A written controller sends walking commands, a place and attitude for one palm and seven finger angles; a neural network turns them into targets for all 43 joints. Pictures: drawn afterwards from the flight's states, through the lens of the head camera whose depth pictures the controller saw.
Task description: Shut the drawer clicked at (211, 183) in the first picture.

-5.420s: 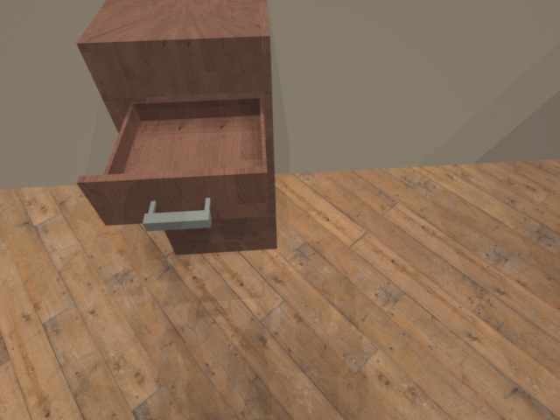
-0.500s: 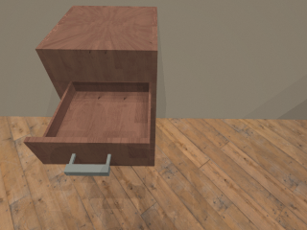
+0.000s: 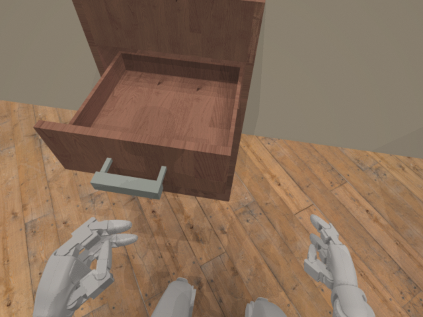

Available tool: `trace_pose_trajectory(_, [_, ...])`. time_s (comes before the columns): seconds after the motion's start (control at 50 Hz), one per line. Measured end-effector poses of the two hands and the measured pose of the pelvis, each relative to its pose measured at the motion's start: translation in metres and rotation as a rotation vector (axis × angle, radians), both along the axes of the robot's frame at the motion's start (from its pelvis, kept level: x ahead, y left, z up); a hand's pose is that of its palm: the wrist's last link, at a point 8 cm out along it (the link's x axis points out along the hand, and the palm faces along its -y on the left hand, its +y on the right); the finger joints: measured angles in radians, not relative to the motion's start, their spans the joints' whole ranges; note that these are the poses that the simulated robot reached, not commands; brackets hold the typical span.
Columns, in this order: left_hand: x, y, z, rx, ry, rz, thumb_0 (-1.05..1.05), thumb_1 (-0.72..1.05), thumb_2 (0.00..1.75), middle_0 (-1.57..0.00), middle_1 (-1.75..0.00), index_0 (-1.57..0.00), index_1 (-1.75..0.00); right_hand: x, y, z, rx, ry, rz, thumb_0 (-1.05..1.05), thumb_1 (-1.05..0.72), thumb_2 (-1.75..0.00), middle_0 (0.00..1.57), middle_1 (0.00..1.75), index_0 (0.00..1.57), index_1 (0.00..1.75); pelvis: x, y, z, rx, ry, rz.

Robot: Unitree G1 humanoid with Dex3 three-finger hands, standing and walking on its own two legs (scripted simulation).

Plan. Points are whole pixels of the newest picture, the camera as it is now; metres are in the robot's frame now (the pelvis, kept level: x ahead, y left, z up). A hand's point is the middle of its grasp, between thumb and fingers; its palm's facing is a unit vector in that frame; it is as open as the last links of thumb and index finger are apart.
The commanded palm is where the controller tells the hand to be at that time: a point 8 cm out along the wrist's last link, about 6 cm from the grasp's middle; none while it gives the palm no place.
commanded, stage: raise the hand and make a fist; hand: left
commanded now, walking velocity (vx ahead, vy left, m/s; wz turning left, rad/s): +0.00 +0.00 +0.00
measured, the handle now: (131, 175) +0.36 +0.22 +0.02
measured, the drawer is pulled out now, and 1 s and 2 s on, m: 0.30 0.30 0.30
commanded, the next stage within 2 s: bring the fist close to the handle in 1.32 s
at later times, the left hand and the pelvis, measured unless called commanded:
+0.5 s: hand (108, 265) +0.18 +0.18 +0.09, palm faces -0.02 -1.00 -0.05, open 3.2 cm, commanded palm +0.14 +0.23 +0.10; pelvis +0.01 +0.01 +0.02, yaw -1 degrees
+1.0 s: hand (95, 255) +0.18 +0.19 +0.12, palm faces +0.00 -1.00 -0.07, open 3.3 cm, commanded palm +0.15 +0.24 +0.12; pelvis +0.02 +0.02 +0.04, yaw -1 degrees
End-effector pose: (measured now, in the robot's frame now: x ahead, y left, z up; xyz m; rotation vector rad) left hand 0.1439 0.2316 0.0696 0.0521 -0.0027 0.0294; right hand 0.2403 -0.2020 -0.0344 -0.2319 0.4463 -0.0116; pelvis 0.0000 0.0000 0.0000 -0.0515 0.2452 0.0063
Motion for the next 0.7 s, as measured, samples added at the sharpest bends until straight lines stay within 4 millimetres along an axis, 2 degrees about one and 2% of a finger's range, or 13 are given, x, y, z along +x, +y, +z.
trace_pose_trajectory(0.06, [0.016, -0.004, 0.001, -0.005, 0.030, -0.066, 0.02, 0.90, 0.90, -0.67, -0.81, -0.67, -0.80, -0.021, 0.008, -0.018, 0.050, 0.083, -0.029, 0.01, -0.90, -0.90, 0.20, 0.30, 0.21, 0.30, -0.002, 0.000, 0.001, -0.001, 0.004, -0.004])
trace_pose_trajectory(0.12, [0.025, -0.005, 0.001, -0.016, 0.101, -0.088, 0.02, 0.90, 0.90, -0.73, -0.88, -0.73, -0.87, -0.046, 0.007, -0.028, 0.084, 0.164, -0.092, 0.01, -0.90, -0.90, 0.20, 0.30, 0.21, 0.30, 0.000, 0.001, 0.008, 0.005, 0.001, -0.014])
trace_pose_trajectory(0.22, [0.022, 0.001, 0.012, -0.005, 0.135, -0.043, 0.02, 0.90, 0.90, -0.83, -0.98, -0.82, -0.98, -0.083, -0.008, -0.029, 0.076, 0.245, -0.190, 0.02, -0.90, -0.90, 0.20, 0.30, 0.21, 0.30, 0.004, 0.004, 0.018, 0.016, -0.005, -0.027])
trace_pose_trajectory(0.3, [0.015, 0.003, 0.018, 0.008, 0.105, -0.023, 0.02, 0.90, 0.90, -0.91, -1.07, -0.90, -1.06, -0.096, -0.026, -0.026, 0.028, 0.259, -0.223, 0.02, -0.90, -0.90, 0.20, 0.30, 0.21, 0.30, 0.005, 0.007, 0.019, 0.018, -0.006, -0.027])
trace_pose_trajectory(0.38, [0.012, 0.002, 0.019, 0.008, 0.086, -0.037, 0.02, 0.90, 0.90, -0.99, -1.16, -0.98, -1.15, -0.093, -0.039, -0.020, -0.014, 0.235, -0.239, 0.02, -0.90, -0.90, 0.20, 0.30, 0.20, 0.30, 0.005, 0.010, 0.018, 0.018, -0.005, -0.027])
trace_pose_trajectory(0.46, [0.012, 0.000, 0.021, 0.001, 0.074, -0.044, 0.02, 0.90, 0.90, -1.07, -1.24, -1.07, -1.24, -0.080, -0.041, -0.009, -0.028, 0.185, -0.237, 0.02, -0.90, -0.90, 0.20, 0.30, 0.20, 0.30, 0.005, 0.012, 0.019, 0.017, -0.012, -0.026])
trace_pose_trajectory(0.6, [0.013, 0.001, 0.033, 0.004, 0.055, -0.029, 0.02, 0.90, 0.90, -1.21, -1.40, -1.21, -1.39, -0.049, -0.021, 0.011, 0.006, 0.104, -0.182, 0.02, -0.90, -0.90, 0.20, 0.30, 0.20, 0.30, 0.009, 0.013, 0.024, 0.012, -0.028, -0.021])
trace_pose_trajectory(0.7, [0.013, 0.004, 0.039, 0.007, 0.064, -0.021, 0.02, 0.90, 0.90, -1.30, -1.50, -1.30, -1.49, -0.035, -0.004, 0.018, 0.036, 0.079, -0.133, 0.02, -0.90, -0.90, 0.20, 0.30, 0.20, 0.30, 0.013, 0.014, 0.029, 0.007, -0.039, -0.014])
